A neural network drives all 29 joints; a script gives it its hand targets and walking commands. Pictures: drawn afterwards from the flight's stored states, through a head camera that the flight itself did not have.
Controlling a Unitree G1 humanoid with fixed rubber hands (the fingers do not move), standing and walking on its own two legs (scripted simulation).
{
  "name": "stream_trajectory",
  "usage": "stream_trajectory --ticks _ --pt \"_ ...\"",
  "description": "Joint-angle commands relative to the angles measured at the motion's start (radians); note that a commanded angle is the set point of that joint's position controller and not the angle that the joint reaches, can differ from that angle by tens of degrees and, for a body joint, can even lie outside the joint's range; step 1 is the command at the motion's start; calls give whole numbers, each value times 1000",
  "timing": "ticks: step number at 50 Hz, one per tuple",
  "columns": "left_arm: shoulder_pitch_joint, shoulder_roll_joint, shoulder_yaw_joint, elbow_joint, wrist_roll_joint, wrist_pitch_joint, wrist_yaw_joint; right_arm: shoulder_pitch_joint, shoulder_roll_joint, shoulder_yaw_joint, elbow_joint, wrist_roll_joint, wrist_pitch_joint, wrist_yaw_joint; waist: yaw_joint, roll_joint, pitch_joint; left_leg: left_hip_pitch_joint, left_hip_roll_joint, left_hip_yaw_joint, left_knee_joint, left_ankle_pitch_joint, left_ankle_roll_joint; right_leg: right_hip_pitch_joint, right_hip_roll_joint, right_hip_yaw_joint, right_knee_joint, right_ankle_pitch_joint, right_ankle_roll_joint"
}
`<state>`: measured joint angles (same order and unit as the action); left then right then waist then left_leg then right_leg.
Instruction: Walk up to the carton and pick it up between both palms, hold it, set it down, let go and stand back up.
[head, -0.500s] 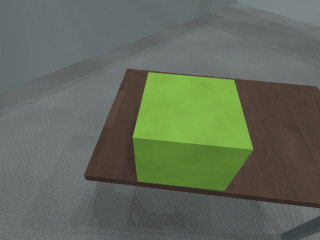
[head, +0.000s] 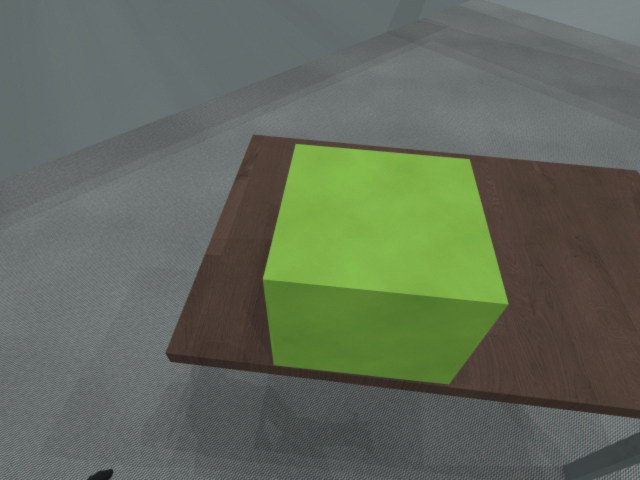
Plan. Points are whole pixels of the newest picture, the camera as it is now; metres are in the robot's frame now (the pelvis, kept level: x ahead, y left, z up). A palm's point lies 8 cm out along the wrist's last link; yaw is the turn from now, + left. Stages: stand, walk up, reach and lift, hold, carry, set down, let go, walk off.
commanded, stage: stand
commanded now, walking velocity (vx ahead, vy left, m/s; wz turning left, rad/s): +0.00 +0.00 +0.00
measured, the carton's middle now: (371, 262) +0.45 -0.06 -0.03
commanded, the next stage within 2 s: none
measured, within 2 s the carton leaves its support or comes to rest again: neither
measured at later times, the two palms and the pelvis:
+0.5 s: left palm out of the picture +0.08 +0.31 -0.11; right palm out of the picture +0.10 -0.31 -0.10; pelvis +0.01 +0.00 +0.00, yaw +0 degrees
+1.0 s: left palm out of the picture +0.08 +0.32 -0.11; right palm out of the picture +0.10 -0.31 -0.10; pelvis +0.01 +0.00 +0.00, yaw +1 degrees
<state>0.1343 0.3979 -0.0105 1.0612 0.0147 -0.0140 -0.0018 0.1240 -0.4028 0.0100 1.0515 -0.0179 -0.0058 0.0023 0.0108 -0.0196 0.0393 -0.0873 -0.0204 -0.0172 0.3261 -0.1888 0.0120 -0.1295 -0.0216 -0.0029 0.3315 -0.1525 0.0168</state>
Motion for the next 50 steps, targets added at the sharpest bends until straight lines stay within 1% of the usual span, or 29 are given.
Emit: stream_trajectory --ticks 1,2,4,5,6,9,10,12,13,14,15,16,17,19,20,23,27,28,31,32,34,37,40,41,44,45,46,47,50 --pt "-34 182 34 -47 1 -15 10 -31 -177 -37 -51 8 -16 -11 -7 -4 -2 -61 122 -109 -52 83 17 14 -103 133 -62 67 -37" --pt "-39 171 35 -44 2 -15 9 -38 -189 -35 -46 4 -15 -13 -6 49 -24 -48 121 -112 -57 79 20 28 -111 132 -61 59 -42" --pt "-51 197 46 -48 0 -21 9 -44 -193 -43 -50 5 -15 -14 -16 -4 -63 -15 125 -111 -51 105 21 32 -99 120 -57 92 -38" --pt "-55 183 42 -49 -1 -20 12 -48 -185 -41 -54 -3 -16 -10 -7 35 -86 -9 127 -117 -50 144 21 58 -101 114 -44 110 -37" --pt "-55 193 41 -46 1 -23 9 -36 -187 -37 -46 3 -16 -10 -17 -6 -89 9 136 -112 -48 181 21 48 -102 110 -39 107 -37" --pt "-30 178 38 -41 1 -14 13 -52 -173 -37 -50 4 -16 -10 -4 39 -71 -31 127 -119 -53 146 24 68 -99 111 -34 108 -39" --pt "-52 187 45 -40 0 -14 15 -60 -182 -42 -52 2 -12 -13 -2 11 -46 -29 127 -106 -53 171 16 48 -107 114 -41 120 -38" --pt "-61 185 41 -42 -2 -15 14 -50 -182 -38 -46 5 -12 -15 -4 3 -53 -36 126 -115 -47 159 17 56 -104 116 -45 96 -36" --pt "-53 171 40 -47 -2 -16 10 -62 -202 -48 -40 4 -15 -18 5 25 -64 -19 125 -111 -46 160 18 51 -110 122 -52 113 -35" --pt "-33 183 38 -37 -6 -13 11 -59 -198 -44 -37 2 -10 -17 11 -1 -60 -12 125 -106 -48 168 19 50 -103 113 -56 104 -34" --pt "-32 182 42 -38 -3 -11 11 -56 -198 -49 -40 4 -12 -15 -1 20 -65 -12 124 -113 -50 150 19 62 -105 112 -57 101 -36" --pt "-66 185 42 -39 0 -12 15 -57 -169 -39 -44 6 -13 -14 -4 -12 -49 -29 128 -113 -54 171 18 74 -103 107 -48 132 -35" --pt "-41 197 47 -33 -1 -12 18 -48 -178 -40 -44 3 -15 -15 -1 16 -51 -30 128 -107 -51 151 19 60 -109 113 -51 123 -38" --pt "-47 197 46 -38 -2 -7 14 -36 -190 -44 -33 0 -13 -18 2 2 -40 -45 128 -111 -59 129 20 62 -104 107 -40 86 -34" --pt "-57 184 45 -39 5 -9 12 -62 -171 -38 -45 0 -11 -13 -1 34 -37 -36 126 -113 -65 122 15 44 -99 113 -51 69 -34" --pt "-48 171 45 -36 4 -19 11 -70 -172 -44 -57 3 -16 -9 7 27 -31 -45 130 -119 -71 106 23 48 -109 117 -52 45 -45" --pt "-72 175 40 -39 -2 -14 14 -56 -187 -48 -42 1 -16 -14 -4 -7 -39 -17 126 -115 -51 156 20 38 -108 113 -59 92 -42" --pt "-49 192 47 -34 0 -15 12 -56 -199 -47 -37 2 -15 -14 -2 17 -66 -11 128 -115 -57 150 22 57 -106 112 -60 97 -41" --pt "-39 177 46 -27 -1 -13 9 -39 -191 -48 -37 6 -16 -11 5 25 -45 -30 123 -104 -48 155 18 60 -106 116 -68 120 -39" --pt "-51 181 46 -30 -6 -13 10 -31 -179 -39 -38 8 -18 -11 -16 27 -69 -3 126 -114 -57 155 15 51 -109 111 -49 99 -40" --pt "-47 174 50 -28 1 -16 11 -75 -173 -46 -50 4 -22 -17 5 24 -68 -6 131 -120 -51 172 17 60 -102 106 -58 104 -42" --pt "-45 181 48 -20 -6 -14 7 -53 -193 -48 -39 9 -16 -18 14 7 -51 -25 127 -118 -57 182 21 67 -108 109 -59 103 -45" --pt "-33 181 51 -13 -4 -14 11 -39 -195 -53 -41 9 -18 -15 -5 41 -41 -22 130 -124 -62 156 19 54 -105 108 -64 89 -39" --pt "-52 183 49 -18 3 -14 14 -49 -188 -50 -42 8 -17 -12 -6 1 -54 -3 126 -129 -67 145 15 57 -107 95 -59 85 -39" --pt "-53 174 46 -18 -1 -10 16 -28 -189 -48 -41 5 -17 -17 -16 3 -46 -4 131 -116 -53 152 19 44 -104 96 -66 81 -37" --pt "-61 170 42 -22 1 -13 16 -27 -182 -44 -36 3 -19 -18 -16 33 -31 -13 129 -123 -63 141 19 35 -102 109 -61 66 -42" --pt "-50 172 46 -29 -7 -12 12 -48 -197 -51 -36 4 -20 -17 10 48 -22 -53 127 -119 -64 108 24 49 -108 116 -72 54 -48" --pt "-65 199 57 -22 -2 -12 11 -50 -176 -47 -39 -1 -15 -13 -8 -1 -30 -44 127 -122 -82 114 20 60 -101 101 -47 59 -46" --pt "-55 194 58 -18 5 -13 13 -67 -173 -45 -49 1 -18 -13 9 9 -67 -21 126 -123 -66 154 20 80 -102 100 -54 95 -43"
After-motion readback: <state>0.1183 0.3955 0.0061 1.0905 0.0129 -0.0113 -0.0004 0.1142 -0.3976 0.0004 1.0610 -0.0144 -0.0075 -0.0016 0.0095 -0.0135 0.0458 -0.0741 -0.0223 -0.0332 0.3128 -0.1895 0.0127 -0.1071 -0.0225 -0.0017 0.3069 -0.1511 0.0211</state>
